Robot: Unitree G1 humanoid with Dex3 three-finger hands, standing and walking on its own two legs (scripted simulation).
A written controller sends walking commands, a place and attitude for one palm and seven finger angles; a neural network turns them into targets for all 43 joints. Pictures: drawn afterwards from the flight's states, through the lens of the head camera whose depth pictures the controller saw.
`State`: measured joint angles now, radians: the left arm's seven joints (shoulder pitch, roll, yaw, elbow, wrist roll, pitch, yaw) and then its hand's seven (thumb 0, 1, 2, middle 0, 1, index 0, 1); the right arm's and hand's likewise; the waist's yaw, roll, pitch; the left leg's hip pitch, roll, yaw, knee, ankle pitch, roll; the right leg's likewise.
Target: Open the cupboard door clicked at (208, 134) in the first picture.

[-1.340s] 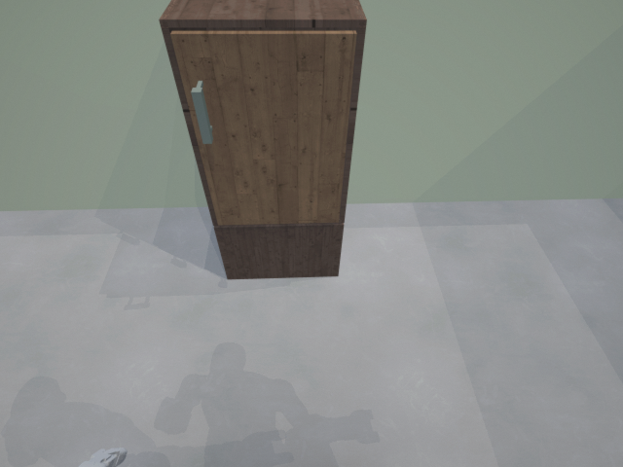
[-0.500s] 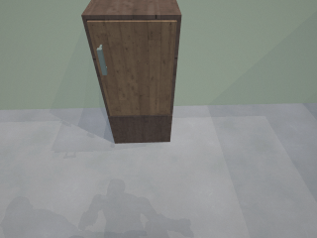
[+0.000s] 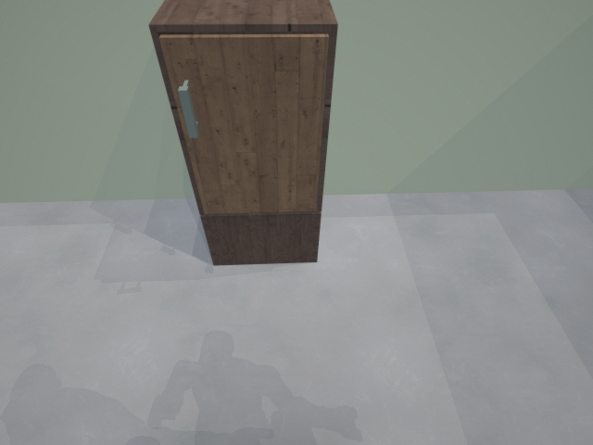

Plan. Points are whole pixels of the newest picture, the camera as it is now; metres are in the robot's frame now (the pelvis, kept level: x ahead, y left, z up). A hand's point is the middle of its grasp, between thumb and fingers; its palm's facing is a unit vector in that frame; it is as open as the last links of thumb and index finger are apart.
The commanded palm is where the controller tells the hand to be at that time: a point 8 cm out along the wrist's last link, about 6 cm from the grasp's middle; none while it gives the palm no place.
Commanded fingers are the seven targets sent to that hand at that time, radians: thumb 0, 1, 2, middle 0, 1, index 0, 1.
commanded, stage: look at it before walking up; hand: left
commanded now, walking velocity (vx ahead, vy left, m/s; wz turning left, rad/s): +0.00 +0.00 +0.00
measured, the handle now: (190, 109) +0.89 +0.33 -0.02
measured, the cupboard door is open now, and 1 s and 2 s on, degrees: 0 0 0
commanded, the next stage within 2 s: take the last steps up to it in 0.10 s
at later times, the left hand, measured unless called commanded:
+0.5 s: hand out of the picture +0.04 +0.23 -0.18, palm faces +0.06 -0.97 -0.22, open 7.4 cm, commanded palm none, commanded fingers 0.00 0.90 0.90 -0.20 -0.30 -0.20 -0.30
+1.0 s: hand (178, 359) +0.30 +0.24 -0.18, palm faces +0.02 -0.99 -0.15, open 7.3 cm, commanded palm none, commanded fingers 0.00 0.90 0.90 -0.20 -0.30 -0.20 -0.30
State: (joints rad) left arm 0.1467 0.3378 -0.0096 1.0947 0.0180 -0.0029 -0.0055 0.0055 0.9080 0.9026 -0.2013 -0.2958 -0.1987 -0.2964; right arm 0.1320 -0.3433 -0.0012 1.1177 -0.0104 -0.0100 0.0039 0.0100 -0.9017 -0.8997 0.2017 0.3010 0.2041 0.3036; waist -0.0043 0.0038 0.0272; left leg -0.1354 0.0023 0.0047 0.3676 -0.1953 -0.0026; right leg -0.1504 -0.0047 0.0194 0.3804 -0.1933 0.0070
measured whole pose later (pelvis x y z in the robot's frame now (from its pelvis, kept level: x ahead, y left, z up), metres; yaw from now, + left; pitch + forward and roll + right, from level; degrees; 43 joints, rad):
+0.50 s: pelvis +0.04 +0.03 -0.01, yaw +3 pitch -1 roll -1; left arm 0.29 0.25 0.01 1.07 0.03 -0.01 0.00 0.00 0.91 0.90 -0.20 -0.30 -0.20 -0.30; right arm 0.29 -0.26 0.00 1.11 -0.02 0.01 0.02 0.01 -0.91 -0.90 0.20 0.30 0.20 0.30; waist 0.01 -0.01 -0.02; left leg -0.25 0.02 0.05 0.62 -0.41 0.01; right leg -0.11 -0.03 -0.03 0.43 -0.29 0.02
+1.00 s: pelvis +0.21 +0.07 -0.02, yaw +4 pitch -1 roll +0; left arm 0.13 0.15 0.04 1.03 0.02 0.00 -0.01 0.01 0.92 0.90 -0.20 -0.29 -0.19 -0.30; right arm 0.53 -0.07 -0.01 1.20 -0.02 -0.07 -0.04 0.01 -0.90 -0.90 0.20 0.30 0.20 0.30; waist -0.07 0.00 0.07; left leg 0.15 -0.05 0.07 0.28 -0.41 0.07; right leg -0.52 -0.05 -0.12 0.70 -0.21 -0.02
